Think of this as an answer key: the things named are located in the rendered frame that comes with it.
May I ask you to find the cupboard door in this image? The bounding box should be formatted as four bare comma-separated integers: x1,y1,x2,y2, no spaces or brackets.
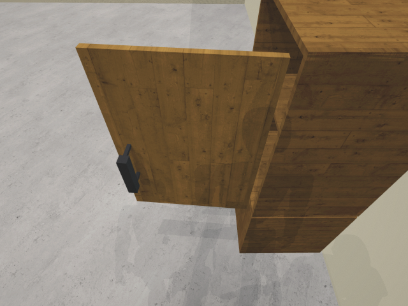
75,43,290,209

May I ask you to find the handle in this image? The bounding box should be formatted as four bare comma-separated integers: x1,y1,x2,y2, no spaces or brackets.
116,144,140,193

